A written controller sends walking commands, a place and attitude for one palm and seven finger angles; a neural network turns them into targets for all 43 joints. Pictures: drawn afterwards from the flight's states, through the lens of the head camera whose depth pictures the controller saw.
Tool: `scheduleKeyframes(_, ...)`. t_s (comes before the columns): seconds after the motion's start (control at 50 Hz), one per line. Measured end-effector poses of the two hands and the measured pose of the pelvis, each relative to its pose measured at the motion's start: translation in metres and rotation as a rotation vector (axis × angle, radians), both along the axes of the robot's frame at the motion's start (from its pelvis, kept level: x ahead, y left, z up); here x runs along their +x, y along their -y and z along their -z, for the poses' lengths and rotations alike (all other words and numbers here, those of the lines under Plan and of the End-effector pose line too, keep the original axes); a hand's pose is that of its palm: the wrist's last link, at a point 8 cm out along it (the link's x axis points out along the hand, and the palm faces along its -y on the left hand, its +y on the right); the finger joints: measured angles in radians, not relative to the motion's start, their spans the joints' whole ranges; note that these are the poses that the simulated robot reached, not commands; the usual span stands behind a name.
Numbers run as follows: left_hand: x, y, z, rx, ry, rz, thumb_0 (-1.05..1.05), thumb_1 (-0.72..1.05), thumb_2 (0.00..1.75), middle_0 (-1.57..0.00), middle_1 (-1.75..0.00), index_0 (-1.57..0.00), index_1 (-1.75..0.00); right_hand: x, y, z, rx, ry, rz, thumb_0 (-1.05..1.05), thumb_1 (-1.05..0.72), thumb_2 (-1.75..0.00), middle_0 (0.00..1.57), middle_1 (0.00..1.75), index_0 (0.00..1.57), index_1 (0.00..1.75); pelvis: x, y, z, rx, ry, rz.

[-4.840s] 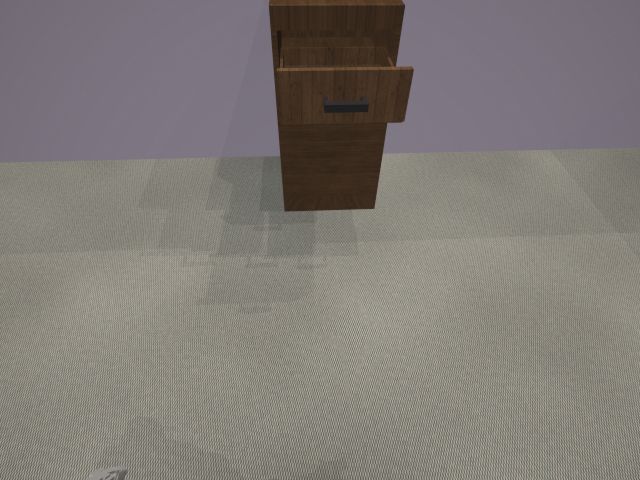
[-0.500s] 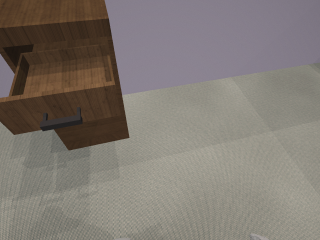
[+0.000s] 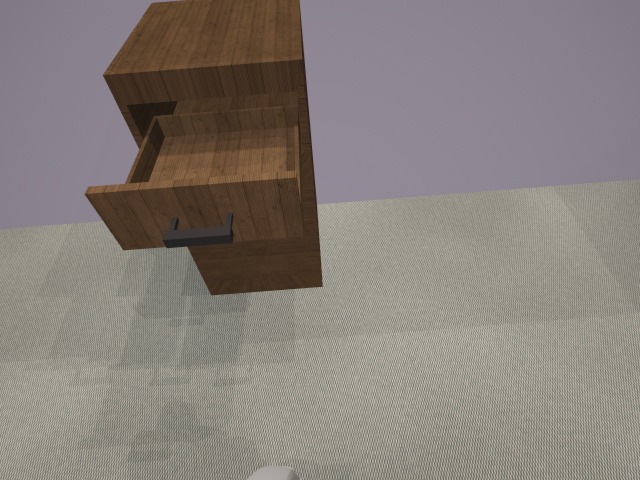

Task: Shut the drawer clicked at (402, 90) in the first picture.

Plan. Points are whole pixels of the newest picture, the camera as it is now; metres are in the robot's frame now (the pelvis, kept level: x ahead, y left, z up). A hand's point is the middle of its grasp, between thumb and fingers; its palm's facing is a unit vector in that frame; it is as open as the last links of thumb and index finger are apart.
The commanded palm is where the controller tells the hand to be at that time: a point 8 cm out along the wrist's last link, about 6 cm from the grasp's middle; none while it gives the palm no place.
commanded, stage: take the last steps up to it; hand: left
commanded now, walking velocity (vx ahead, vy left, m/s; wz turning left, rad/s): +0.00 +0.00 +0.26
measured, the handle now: (200, 228) +0.54 +0.27 -0.05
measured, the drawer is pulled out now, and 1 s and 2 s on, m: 0.30 0.30 0.30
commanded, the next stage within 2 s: come to a stop and stand still in 1.10 s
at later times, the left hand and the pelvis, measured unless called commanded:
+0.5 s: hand out of the picture -0.01 +0.24 -0.17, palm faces +0.15 -0.97 -0.17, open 7.4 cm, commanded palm none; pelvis +0.02 +0.06 +0.02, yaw +6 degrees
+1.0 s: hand (212, 407) +0.25 +0.20 -0.16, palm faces +0.16 -0.97 -0.20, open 7.1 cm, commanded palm none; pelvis +0.19 +0.02 +0.00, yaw +7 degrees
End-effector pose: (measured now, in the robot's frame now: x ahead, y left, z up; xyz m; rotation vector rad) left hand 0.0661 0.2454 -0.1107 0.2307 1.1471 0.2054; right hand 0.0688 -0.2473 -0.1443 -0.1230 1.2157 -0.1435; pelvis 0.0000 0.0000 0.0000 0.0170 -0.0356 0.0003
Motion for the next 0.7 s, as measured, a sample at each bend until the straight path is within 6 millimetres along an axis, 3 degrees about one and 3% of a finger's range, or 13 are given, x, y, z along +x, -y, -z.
scheduleKeyframes(0.16, -0.042, 0.009, 0.006, -0.056, -0.050, -0.079, 0.00, 0.91, 0.90, -0.20, -0.30, -0.20, -0.30, -0.012, -0.003, -0.011, -0.021, -0.073, -0.056, 0.00, -0.91, -0.90, 0.20, 0.30, 0.20, 0.30, -0.006, -0.002, -0.009, 0.006, 0.000, -0.061)
scheduleKeyframes(0.32, -0.109, -0.022, 0.036, -0.125, -0.188, -0.186, 0.00, 0.91, 0.90, -0.20, -0.30, -0.20, -0.30, 0.004, -0.040, -0.021, -0.076, -0.018, -0.133, 0.00, -0.91, -0.90, 0.20, 0.30, 0.20, 0.30, -0.003, -0.034, -0.001, -0.034, -0.013, -0.092)
scheduleKeyframes(0.38, -0.120, -0.034, 0.039, -0.137, -0.265, -0.185, 0.01, 0.91, 0.90, -0.20, -0.30, -0.20, -0.30, -0.003, -0.057, -0.027, -0.079, -0.008, -0.116, 0.00, -0.91, -0.90, 0.20, 0.30, 0.20, 0.30, 0.003, -0.044, -0.004, -0.035, -0.005, -0.083)
scheduleKeyframes(0.46, -0.103, -0.045, 0.030, -0.147, -0.263, -0.173, 0.01, 0.91, 0.90, -0.20, -0.30, -0.19, -0.30, -0.027, -0.075, -0.031, -0.061, -0.082, -0.088, 0.00, -0.91, -0.90, 0.20, 0.30, 0.20, 0.30, 0.016, -0.052, -0.014, -0.045, -0.007, -0.095)
scheduleKeyframes(0.54, -0.069, -0.050, 0.025, -0.144, -0.222, -0.158, 0.01, 0.91, 0.90, -0.20, -0.30, -0.19, -0.30, -0.051, -0.087, -0.029, -0.034, -0.184, -0.052, 0.00, -0.91, -0.90, 0.20, 0.30, 0.20, 0.30, 0.032, -0.057, -0.017, -0.039, -0.011, -0.093)
scheduleKeyframes(0.62, -0.019, -0.047, 0.024, -0.139, -0.183, -0.123, 0.01, 0.91, 0.90, -0.20, -0.30, -0.19, -0.30, -0.068, -0.094, -0.025, -0.008, -0.274, -0.003, 0.00, -0.91, -0.90, 0.20, 0.30, 0.20, 0.30, 0.054, -0.055, -0.015, -0.029, -0.013, -0.087)
scheduleKeyframes(0.7, 0.047, -0.036, 0.025, -0.134, -0.128, -0.066, 0.01, 0.91, 0.90, -0.20, -0.30, -0.19, -0.30, -0.075, -0.092, -0.020, 0.016, -0.352, 0.047, 0.00, -0.91, -0.90, 0.20, 0.30, 0.20, 0.30, 0.080, -0.048, -0.010, -0.018, -0.017, -0.075)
